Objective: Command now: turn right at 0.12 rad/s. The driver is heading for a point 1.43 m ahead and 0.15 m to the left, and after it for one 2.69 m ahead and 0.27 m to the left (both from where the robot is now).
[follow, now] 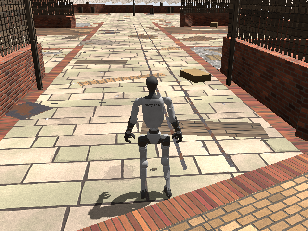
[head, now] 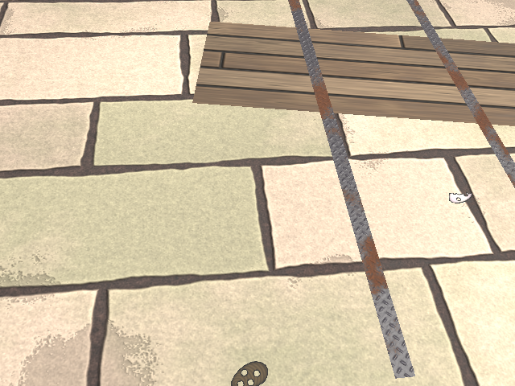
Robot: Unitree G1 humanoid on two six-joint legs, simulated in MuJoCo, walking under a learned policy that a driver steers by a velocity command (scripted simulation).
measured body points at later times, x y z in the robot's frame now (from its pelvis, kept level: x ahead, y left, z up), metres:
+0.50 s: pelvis +0.01 -0.03 +0.00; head +0.02 -0.03 +0.45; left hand +0.10 +0.22 -0.14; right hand +0.09 -0.30 -0.14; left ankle +0.00 +0.12 -0.74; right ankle -0.01 -0.15 -0.74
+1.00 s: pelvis +0.01 -0.03 +0.00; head +0.01 -0.04 +0.45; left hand +0.05 +0.22 -0.15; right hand +0.03 -0.29 -0.16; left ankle +0.00 +0.12 -0.74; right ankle -0.01 -0.15 -0.74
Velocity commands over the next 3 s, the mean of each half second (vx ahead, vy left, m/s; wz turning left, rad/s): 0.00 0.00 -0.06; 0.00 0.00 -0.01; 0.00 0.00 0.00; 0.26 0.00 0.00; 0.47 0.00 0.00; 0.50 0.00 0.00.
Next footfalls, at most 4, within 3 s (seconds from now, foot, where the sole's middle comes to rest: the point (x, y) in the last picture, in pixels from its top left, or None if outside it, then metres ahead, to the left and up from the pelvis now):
0.06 right None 0.03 -0.15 -0.78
2.26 right None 0.44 -0.11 -0.78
2.80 left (203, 292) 0.74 0.14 -0.78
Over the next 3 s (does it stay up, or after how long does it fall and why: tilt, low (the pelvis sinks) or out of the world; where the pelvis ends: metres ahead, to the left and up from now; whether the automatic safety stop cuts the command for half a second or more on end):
stays up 0.67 0.05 0.00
